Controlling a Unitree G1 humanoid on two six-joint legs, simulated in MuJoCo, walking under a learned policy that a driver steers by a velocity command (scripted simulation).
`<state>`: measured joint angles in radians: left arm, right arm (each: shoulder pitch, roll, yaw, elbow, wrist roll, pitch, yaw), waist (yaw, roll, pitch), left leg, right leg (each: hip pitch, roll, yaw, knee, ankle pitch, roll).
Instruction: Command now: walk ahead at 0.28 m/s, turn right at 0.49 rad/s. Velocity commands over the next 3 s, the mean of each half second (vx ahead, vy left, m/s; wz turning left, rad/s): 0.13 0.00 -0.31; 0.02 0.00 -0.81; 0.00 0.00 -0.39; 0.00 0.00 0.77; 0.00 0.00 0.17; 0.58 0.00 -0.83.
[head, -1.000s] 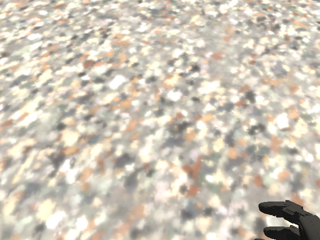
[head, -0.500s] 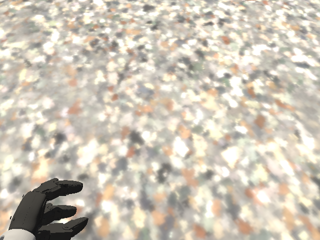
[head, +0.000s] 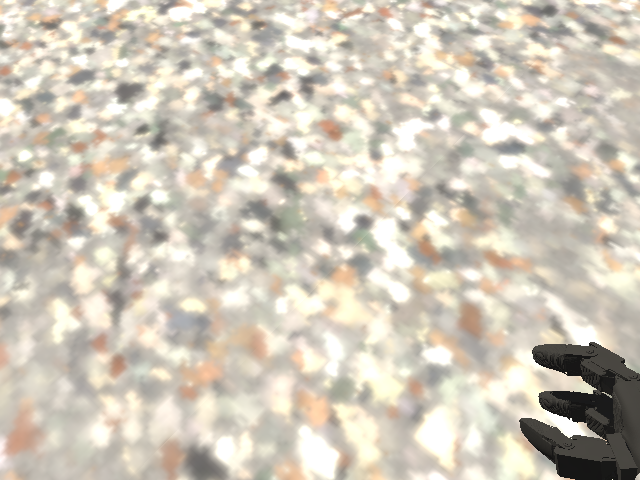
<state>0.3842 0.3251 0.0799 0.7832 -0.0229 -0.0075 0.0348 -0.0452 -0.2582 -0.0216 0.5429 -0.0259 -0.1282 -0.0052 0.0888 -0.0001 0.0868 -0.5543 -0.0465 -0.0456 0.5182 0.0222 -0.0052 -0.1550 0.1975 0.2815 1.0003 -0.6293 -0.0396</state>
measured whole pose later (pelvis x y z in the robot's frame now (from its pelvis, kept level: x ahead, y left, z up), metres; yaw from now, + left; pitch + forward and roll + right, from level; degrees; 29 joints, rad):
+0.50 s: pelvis +0.10 +0.02 +0.02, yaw -8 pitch +0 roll +1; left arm 0.17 0.26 0.04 0.66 0.00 0.04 0.03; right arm 0.15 -0.28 -0.04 0.72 -0.02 -0.01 -0.02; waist -0.01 0.02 0.03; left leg -0.34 -0.03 0.01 0.59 -0.29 0.00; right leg -0.34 0.03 0.12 0.60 -0.25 0.00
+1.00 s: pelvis +0.09 -0.02 +0.02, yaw -33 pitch +2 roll +2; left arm 0.17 0.30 0.10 0.57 0.00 0.05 0.00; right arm 0.08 -0.32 -0.11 0.70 -0.01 0.02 -0.01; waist 0.00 0.05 0.07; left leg -0.42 0.11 0.09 0.96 -0.53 -0.07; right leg -0.39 0.00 -0.02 0.64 -0.30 -0.05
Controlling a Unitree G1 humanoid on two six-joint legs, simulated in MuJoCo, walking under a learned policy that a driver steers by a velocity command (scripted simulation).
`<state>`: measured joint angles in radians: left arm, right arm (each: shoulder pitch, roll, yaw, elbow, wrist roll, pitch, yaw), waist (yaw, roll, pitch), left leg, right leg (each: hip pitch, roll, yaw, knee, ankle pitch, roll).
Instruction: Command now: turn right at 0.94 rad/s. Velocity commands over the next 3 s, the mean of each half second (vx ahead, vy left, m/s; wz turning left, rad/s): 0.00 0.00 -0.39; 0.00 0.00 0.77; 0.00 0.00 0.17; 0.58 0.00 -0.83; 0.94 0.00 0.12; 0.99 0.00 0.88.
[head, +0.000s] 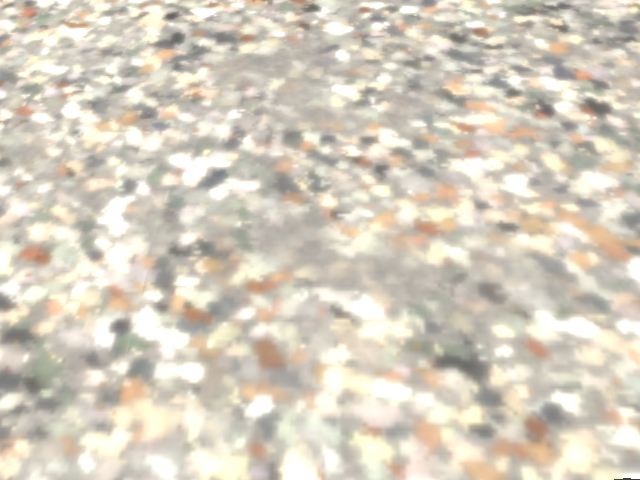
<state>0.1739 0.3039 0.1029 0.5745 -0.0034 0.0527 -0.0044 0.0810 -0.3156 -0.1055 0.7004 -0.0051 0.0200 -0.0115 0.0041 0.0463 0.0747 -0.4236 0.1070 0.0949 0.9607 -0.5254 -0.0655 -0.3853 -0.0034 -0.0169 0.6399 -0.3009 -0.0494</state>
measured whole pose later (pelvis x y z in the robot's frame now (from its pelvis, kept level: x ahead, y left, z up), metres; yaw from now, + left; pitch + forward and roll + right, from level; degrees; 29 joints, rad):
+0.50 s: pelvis +0.04 +0.01 +0.00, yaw -8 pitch +1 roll +0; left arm 0.09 0.22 0.03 0.61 0.03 0.01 0.03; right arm 0.20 -0.27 -0.06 0.70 0.01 0.00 0.01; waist -0.04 -0.01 0.02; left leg -0.34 -0.02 -0.07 0.60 -0.28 -0.01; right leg -0.32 0.09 0.09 0.66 -0.36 -0.01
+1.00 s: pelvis +0.04 -0.02 +0.02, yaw +18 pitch +3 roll +0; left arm 0.17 0.27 0.07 0.66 0.02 0.01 0.04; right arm 0.12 -0.30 -0.09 0.60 0.03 0.07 0.02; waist 0.02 0.03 0.07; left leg -0.55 0.10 0.01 0.94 -0.32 -0.12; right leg -0.16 -0.03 -0.23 0.41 -0.29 -0.05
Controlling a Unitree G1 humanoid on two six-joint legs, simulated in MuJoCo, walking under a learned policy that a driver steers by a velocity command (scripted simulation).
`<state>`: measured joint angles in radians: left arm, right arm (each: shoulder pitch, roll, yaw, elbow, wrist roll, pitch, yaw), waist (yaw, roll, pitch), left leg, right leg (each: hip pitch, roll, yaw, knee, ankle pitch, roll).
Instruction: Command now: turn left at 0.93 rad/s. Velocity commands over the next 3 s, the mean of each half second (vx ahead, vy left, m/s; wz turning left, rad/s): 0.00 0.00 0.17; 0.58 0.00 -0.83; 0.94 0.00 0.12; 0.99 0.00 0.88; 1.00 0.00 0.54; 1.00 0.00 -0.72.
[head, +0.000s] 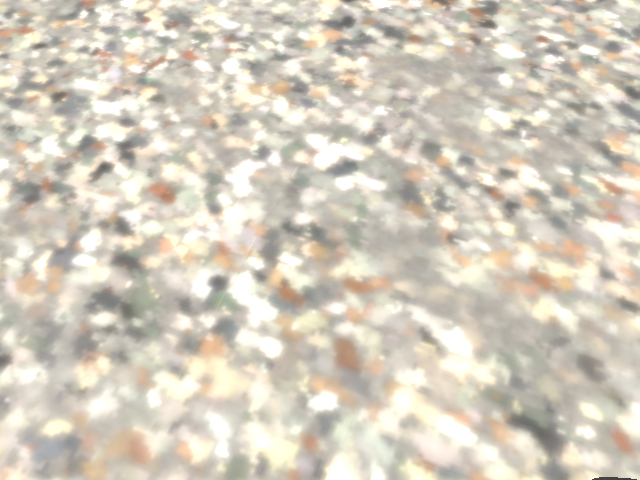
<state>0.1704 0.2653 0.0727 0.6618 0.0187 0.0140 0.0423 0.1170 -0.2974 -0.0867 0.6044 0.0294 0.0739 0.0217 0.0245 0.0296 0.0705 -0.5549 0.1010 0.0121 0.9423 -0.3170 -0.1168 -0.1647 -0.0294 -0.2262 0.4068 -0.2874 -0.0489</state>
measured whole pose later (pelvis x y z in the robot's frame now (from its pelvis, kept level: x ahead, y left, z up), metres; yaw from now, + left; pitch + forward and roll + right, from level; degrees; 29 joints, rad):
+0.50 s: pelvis +0.03 +0.05 +0.00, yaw +1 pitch +1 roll +1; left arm 0.21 0.29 0.07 0.71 -0.02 0.07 0.01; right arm 0.06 -0.23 -0.05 0.69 -0.02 0.03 -0.04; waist 0.03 -0.01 0.06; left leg -0.21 0.03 0.21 0.46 -0.26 0.04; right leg -0.47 -0.10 -0.04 0.93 -0.42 0.09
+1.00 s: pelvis +0.23 -0.07 -0.01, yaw -26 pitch +4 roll +1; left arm 0.55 0.28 0.06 0.84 0.01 -0.05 -0.01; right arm 0.01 -0.29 -0.02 0.65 -0.04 -0.01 0.06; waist 0.11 0.04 0.01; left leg -0.70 0.05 0.00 0.76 -0.13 -0.06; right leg 0.13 0.05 0.17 0.22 -0.40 -0.09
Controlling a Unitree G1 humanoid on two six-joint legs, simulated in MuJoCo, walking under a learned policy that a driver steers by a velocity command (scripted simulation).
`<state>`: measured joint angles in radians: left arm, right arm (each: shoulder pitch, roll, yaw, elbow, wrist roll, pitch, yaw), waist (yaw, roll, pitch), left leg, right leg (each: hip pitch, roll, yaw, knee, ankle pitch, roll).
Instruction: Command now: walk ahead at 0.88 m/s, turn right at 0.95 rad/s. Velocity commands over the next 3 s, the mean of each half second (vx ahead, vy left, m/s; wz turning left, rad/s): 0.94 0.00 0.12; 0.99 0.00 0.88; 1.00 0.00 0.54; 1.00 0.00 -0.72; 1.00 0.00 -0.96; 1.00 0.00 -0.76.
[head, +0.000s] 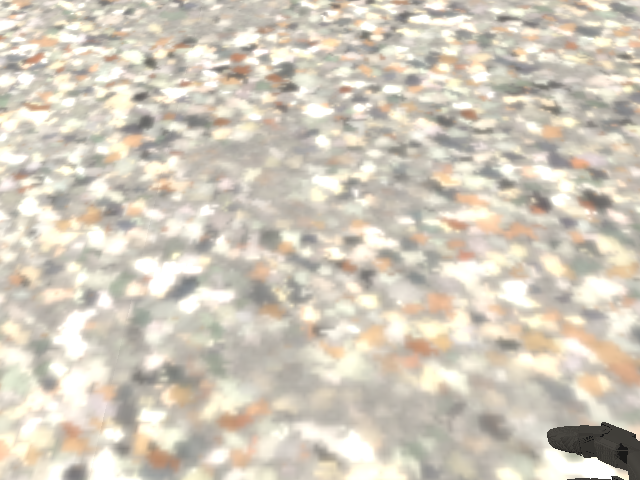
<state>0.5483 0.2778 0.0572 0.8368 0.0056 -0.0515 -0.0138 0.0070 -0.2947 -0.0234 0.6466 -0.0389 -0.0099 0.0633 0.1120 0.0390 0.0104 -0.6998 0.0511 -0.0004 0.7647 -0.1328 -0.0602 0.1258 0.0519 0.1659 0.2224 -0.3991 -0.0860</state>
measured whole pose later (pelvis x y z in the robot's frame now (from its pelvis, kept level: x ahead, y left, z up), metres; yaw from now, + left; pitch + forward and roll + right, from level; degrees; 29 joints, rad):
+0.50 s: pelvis +0.44 -0.02 -0.01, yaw +7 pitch +2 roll +1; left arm -0.07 0.26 -0.04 0.60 0.06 -0.10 -0.03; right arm 0.57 -0.28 -0.07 0.91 0.00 -0.07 0.03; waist -0.14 0.01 -0.01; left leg -0.01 -0.06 -0.21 0.54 -0.48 0.05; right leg -0.49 -0.04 0.04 0.55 -0.11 0.01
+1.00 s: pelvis +0.87 +0.10 -0.03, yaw +35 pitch +0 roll +0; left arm 0.35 0.25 0.00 0.81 0.05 -0.08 0.00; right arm 0.17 -0.34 -0.05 0.72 -0.02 0.00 0.03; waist 0.03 0.02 0.07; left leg -0.47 -0.17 0.11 0.76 -0.30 0.22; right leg -0.21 -0.05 -0.01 1.43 -0.38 0.03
